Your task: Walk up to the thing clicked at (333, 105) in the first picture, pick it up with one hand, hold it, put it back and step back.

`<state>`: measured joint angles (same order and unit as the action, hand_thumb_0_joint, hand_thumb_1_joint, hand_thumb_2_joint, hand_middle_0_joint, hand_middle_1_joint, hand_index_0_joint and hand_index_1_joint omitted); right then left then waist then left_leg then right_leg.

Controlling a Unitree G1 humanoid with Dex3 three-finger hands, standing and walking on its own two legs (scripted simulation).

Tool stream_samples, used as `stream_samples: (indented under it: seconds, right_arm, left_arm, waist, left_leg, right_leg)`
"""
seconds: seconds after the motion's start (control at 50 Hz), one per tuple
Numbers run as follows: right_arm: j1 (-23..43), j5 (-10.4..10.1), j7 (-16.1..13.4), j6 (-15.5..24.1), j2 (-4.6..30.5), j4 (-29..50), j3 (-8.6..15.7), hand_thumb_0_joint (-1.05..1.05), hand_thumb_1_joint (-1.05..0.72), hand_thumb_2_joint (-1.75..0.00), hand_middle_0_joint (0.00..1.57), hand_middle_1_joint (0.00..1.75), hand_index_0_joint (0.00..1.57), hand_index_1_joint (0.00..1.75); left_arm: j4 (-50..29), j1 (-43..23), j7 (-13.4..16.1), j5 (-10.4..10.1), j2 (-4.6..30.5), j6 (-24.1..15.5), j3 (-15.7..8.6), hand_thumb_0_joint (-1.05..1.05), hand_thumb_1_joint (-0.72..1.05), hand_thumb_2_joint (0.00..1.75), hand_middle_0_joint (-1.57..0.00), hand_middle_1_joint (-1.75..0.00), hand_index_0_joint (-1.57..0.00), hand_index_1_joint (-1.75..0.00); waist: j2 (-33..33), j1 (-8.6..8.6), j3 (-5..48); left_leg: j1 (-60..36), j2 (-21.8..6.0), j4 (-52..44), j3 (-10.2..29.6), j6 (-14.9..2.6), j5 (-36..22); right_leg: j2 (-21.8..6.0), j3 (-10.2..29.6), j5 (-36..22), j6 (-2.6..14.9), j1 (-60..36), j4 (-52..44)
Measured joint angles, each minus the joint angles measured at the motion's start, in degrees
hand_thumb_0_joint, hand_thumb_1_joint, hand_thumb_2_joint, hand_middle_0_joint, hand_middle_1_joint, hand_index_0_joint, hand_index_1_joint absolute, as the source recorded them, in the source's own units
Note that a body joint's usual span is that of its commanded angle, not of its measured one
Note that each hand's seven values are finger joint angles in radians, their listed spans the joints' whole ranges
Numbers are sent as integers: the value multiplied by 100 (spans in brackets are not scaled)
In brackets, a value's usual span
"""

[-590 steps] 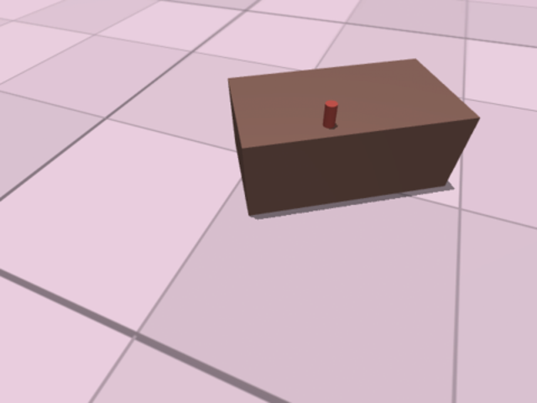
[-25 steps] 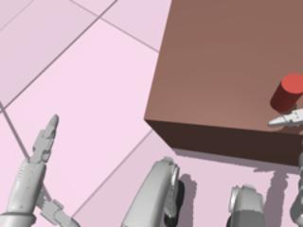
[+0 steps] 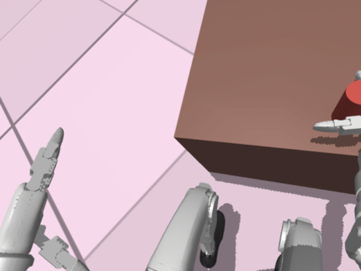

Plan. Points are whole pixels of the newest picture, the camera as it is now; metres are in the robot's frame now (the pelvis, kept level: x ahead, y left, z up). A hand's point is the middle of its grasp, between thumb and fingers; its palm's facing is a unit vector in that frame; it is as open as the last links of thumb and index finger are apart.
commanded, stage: close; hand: right
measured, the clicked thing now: (353, 106) +0.51 -0.17 -0.06
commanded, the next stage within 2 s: settle in 0.38 s
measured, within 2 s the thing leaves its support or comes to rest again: leaves its support in 0.72 s
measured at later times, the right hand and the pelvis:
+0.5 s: hand (350, 107) +0.50 -0.16 -0.06, palm faces +0.10 +1.00 +0.00, open 7.4 cm; pelvis +0.00 +0.00 +0.00, yaw +0 degrees
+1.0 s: hand out of the picture +0.52 -0.17 +0.00, palm faces +0.10 +0.99 +0.00, open 6.8 cm; pelvis +0.01 +0.00 +0.04, yaw +0 degrees
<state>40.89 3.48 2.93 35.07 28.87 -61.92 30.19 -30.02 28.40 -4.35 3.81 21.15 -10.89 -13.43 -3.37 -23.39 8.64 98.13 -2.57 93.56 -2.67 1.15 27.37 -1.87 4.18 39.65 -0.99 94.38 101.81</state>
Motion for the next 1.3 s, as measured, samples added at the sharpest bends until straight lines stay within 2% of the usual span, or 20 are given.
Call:
stream_samples:
  seconds: [0.06, 0.2, 0.34, 0.38, 0.54, 0.68, 0.78, 0.92, 1.16, 1.3]
  right_arm:
    - [102, 16, 48, -40, 68, -89, -17, -1, 32, -16, 54, 32, 52, 32]
    - [20, -26, 91, -105, 87, -37, 138, -1, 25, -28, 76, 49, 75, 49]
    - [-254, -60, 44, -181, -141, 361, 13, 0, 6, -48, 99, 72, 98, 72]
    - [-278, -55, 21, -180, -175, 359, -20, -1, 3, -54, 99, 76, 104, 78]
    - [-239, -28, 33, -123, -93, 165, 52, -1, 4, -82, 94, 93, 98, 94]
    - [-304, -74, 89, -298, -72, 325, 39, -2, 0, -109, 87, 108, 91, 109]
    - [-341, -110, 45, -407, -141, 462, -59, -2, 1, -110, 87, 108, 91, 110]
    - [-165, -104, -34, -471, -147, 308, -163, -2, 1, -110, 87, 108, 91, 110]
    - [6, -154, 56, -500, -194, -23, -179, -2, 1, -110, 88, 108, 91, 110]
    - [-24, -163, 50, -478, -264, 42, -206, -2, 1, -110, 88, 108, 91, 110]
  left_arm:
    - [-49, 67, -5, -16, -19, -15, 25, -1, -55, 7, -7, -5, -5, -6]
    - [-156, 128, -62, -25, -10, 4, 56, -1, -55, 7, -7, -5, -5, -6]
    - [-167, 174, -61, -85, -37, 31, 55, -1, -55, 7, -7, -5, -5, -6]
    - [-158, 183, -56, -94, -55, 34, 76, -1, -55, 7, -7, -5, -5, -6]
    - [-141, 106, -35, -74, -2, 29, 55, -1, -55, 7, -7, -5, -6, -6]
    - [-177, 154, -1, -100, -90, 11, 152, -1, -56, 8, -8, -5, -6, -6]
    - [33, 178, 3, -90, -153, 40, 293, -1, -56, 8, -8, -6, -6, -7]
    - [437, 81, 42, -37, -123, 200, 306, -1, -56, 8, -8, -6, -7, -7]
    - [502, 47, 103, -30, -215, 225, 459, -1, -55, 7, -8, -5, -6, -7]
    - [704, -1, 121, 9, -262, 242, 516, -1, -55, 7, -8, -5, -6, -7]
  waist:
    - [23, -19, -4]
    - [36, -37, -13]
    - [-4, 37, 34]
    - [-5, 55, 44]
    - [14, 30, -15]
    - [-22, 34, -25]
    - [-18, 108, 12]
    - [48, 215, 14]
    - [87, 298, -17]
    - [82, 344, -47]
  left_leg:
    - [26, -5, -5, -16, -4, 1]
    - [92, 19, 53, 0, 2, 18]
    - [10, 9, 14, 0, -9, 30]
    - [-33, 7, -18, -10, -15, 29]
    - [-116, 25, -60, -16, -17, 21]
    - [-204, 44, -156, -9, -22, -7]
    - [-385, 40, -315, -23, -26, -19]
    - [-665, 44, -527, -22, -11, -34]
    - [-1084, 46, -895, -32, -27, -98]
    - [-1212, 64, -1024, -29, -43, -123]
  right_leg:
    - [6, 18, -3, -3, 38, 3]
    - [-15, 5, 35, 1, 85, 65]
    - [-5, 4, 28, -13, -2, 1]
    - [-4, 12, 20, -18, -41, -35]
    - [-20, 16, 16, -20, -127, -74]
    - [-37, 3, -11, -27, -222, -175]
    - [-35, 7, -41, -32, -387, -338]
    - [-38, -8, -71, -13, -656, -553]
    - [-40, -22, -183, -27, -1073, -966]
    - [-57, -33, -219, -44, -1213, -1118]
